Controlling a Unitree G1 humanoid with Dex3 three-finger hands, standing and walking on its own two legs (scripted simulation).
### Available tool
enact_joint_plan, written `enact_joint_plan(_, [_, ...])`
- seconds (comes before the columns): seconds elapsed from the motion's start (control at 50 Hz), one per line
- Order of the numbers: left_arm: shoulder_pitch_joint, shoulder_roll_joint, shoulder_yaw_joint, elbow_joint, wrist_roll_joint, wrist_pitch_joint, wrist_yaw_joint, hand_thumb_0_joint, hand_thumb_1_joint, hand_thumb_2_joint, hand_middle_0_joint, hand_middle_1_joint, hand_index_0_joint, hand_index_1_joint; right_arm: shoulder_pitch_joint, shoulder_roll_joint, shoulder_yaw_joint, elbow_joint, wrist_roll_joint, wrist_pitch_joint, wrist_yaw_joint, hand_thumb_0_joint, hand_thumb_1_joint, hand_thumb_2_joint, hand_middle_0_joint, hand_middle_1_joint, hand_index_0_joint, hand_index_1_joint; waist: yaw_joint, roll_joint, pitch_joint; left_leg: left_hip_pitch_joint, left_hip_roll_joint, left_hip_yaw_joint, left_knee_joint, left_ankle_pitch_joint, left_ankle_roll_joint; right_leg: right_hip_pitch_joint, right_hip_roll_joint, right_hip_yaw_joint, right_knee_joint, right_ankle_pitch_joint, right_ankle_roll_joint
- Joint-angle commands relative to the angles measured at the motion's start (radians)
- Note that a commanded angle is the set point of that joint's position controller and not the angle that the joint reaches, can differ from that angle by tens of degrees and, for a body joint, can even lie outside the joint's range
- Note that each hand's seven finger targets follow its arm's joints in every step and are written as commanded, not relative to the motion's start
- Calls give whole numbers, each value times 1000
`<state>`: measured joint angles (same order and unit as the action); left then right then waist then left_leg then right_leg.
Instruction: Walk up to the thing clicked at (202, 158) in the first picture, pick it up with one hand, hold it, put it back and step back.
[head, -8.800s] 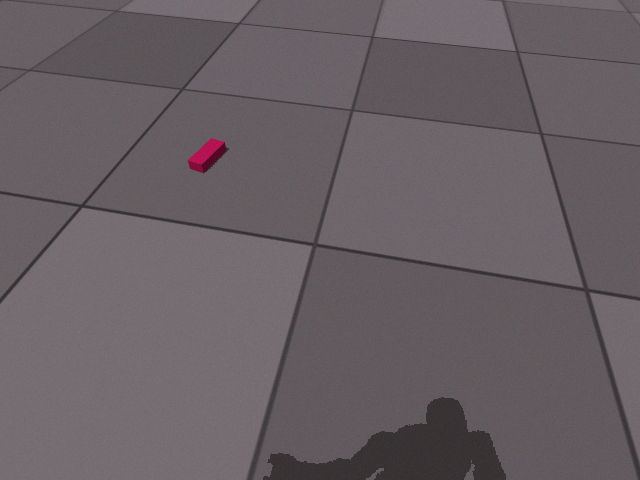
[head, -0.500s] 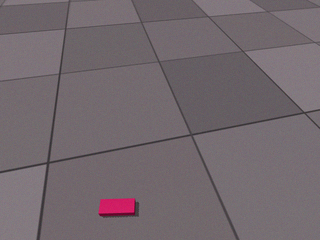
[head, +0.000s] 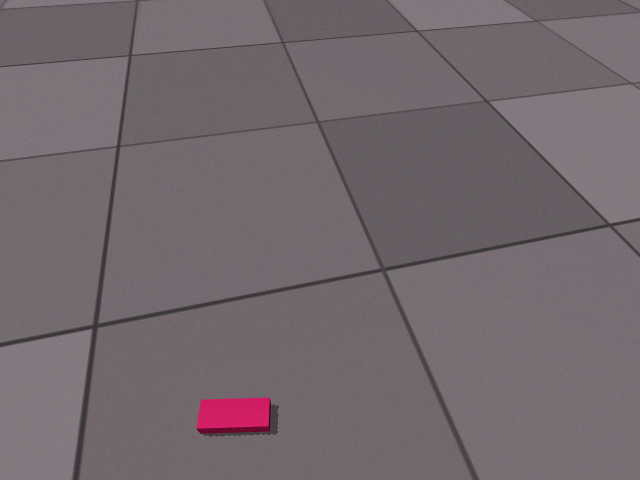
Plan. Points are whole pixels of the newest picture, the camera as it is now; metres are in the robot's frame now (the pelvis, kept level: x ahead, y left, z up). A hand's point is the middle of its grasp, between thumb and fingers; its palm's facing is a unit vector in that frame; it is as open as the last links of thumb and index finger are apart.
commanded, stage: stand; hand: left
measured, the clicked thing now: (235, 415) +0.44 +0.24 -0.76
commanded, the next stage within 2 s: rise first in 1.40 s
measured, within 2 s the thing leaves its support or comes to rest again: neither
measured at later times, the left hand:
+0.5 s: hand out of the picture +0.07 +0.26 -0.16, palm faces -0.02 -0.94 -0.35, open 7.4 cm
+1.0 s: hand out of the picture +0.06 +0.26 -0.16, palm faces -0.03 -0.94 -0.35, open 7.4 cm
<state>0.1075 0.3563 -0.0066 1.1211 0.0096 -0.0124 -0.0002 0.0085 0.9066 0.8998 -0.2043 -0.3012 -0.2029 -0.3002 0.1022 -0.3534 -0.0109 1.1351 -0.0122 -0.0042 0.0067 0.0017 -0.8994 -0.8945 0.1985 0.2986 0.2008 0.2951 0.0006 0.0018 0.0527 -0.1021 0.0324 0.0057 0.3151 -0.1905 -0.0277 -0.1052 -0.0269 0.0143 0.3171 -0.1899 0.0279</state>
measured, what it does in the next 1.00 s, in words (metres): stands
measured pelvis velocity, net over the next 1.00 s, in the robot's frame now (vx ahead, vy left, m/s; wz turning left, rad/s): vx -0.01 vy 0.00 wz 0.00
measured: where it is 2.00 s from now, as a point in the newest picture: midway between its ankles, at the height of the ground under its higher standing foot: outside the picture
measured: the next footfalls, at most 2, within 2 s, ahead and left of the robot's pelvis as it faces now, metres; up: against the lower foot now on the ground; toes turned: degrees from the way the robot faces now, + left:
none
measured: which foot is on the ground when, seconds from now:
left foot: down 0.00-1.00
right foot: down 0.00-1.00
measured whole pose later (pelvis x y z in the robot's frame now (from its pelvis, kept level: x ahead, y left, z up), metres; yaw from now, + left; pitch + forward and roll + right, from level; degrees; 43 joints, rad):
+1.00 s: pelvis -0.01 +0.00 +0.00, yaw +0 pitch -2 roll +0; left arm 0.12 0.35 0.00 1.12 0.01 -0.01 0.00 0.01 0.91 0.90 -0.20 -0.30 -0.20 -0.30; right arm 0.12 -0.36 -0.01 1.12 -0.01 0.00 0.01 0.00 -0.90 -0.89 0.20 0.30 0.20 0.30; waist 0.00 0.00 0.06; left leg -0.10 0.03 0.00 0.32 -0.18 -0.03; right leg -0.10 -0.03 0.01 0.32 -0.18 0.03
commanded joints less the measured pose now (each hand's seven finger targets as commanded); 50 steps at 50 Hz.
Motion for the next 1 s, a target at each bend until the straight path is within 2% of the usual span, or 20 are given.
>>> enact_joint_plan(0.0, [-23, 212, 46, -56, -3, -17, 12, 0, 900, 900, -200, -300, -200, -300, -34, -216, -36, -56, 5, -22, -12, 0, -900, -900, 200, 300, 200, 300, -1, 3, -92, 29, 101, -66, -32, 201, 37, 13, -104, 57, -31, 207, -41])
enact_joint_plan(0.12, [-21, 216, 49, -54, -2, -15, 12, 0, 900, 900, -200, -300, -200, -300, -34, -213, -37, -59, 5, -22, -13, 0, -900, -900, 200, 300, 200, 300, -1, -7, -87, 33, 100, -67, -33, 198, 36, 9, -103, 58, -34, 195, -40])
enact_joint_plan(0.28, [-17, 213, 49, -58, -1, -16, 12, 0, 899, 900, -200, -300, -200, -300, -36, -218, -37, -65, 5, -22, -14, 0, -900, -900, 200, 300, 200, 300, 1, 2, -101, 46, 104, -65, -23, 228, 41, 25, -109, 59, -29, 232, -43])
enact_joint_plan(0.32, [-24, 215, 50, -58, -2, -16, 12, 0, 899, 900, -200, -300, -200, -300, -28, -212, -33, -64, 3, -22, -14, 0, -900, -900, 200, 300, 200, 300, -3, 1, -91, 28, 99, -63, -30, 206, 38, 25, -109, 59, -36, 214, -41])
enact_joint_plan(0.42, [-21, 216, 51, -57, 0, -17, 13, 0, 899, 900, -200, -300, -200, -300, -34, -212, -35, -68, 7, -22, -14, 0, -900, -900, 200, 300, 200, 300, -1, -19, -97, 48, 106, -72, -26, 241, 40, 23, -106, 50, -28, 235, -42])
enact_joint_plan(0.56, [-20, 218, 52, -61, 1, -14, 11, 0, 899, 900, -200, -300, -200, -300, -27, -211, -35, -67, 4, -21, -14, 0, -900, -900, 200, 300, 200, 300, -2, -7, -82, 26, 98, -69, -38, 175, 36, 16, -104, 55, -40, 174, -44])
enact_joint_plan(0.68, [-17, 219, 51, -60, 1, -16, 11, 0, 899, 900, -200, -300, -200, -300, -31, -214, -37, -68, 6, -19, -13, 0, -900, -900, 200, 300, 200, 300, -2, -9, -75, 33, 99, -72, -34, 168, 40, 2, -102, 56, -45, 164, -43])
enact_joint_plan(0.8, [-13, 217, 49, -64, -1, -19, 11, 0, 899, 900, -200, -300, -200, -300, -23, -214, -36, -67, 5, -20, -12, 0, -900, -900, 200, 300, 200, 300, -3, 3, -83, 27, 98, -69, -28, 174, 41, 14, -108, 66, -44, 195, -44])
enact_joint_plan(0.9, [-15, 220, 50, -61, -2, -14, 10, 0, 899, 900, -200, -300, -200, -300, -21, -207, -33, -63, 3, -20, -11, 0, -900, -900, 200, 300, 200, 300, -2, -2, -47, 2, 97, -75, -52, 107, 37, -10, -99, 63, -51, 107, -43])
enact_joint_plan(0.96, [-10, 213, 49, -59, 0, -14, 9, 0, 899, 900, -200, -300, -200, -300, -22, -212, -34, -65, 3, -20, -10, 0, -900, -900, 200, 300, 200, 300, -1, 0, -53, 1, 96, -74, -50, 106, 42, -6, -100, 63, -52, 114, -42])
enact_joint_plan(0.98, [-10, 217, 50, -57, 0, -14, 9, 0, 899, 900, -200, -300, -200, -300, -18, -212, -35, -63, 4, -20, -9, 0, -900, -900, 200, 300, 200, 300, -2, -9, -49, -3, 95, -79, -55, 78, 39, -10, -97, 63, -57, 76, -41])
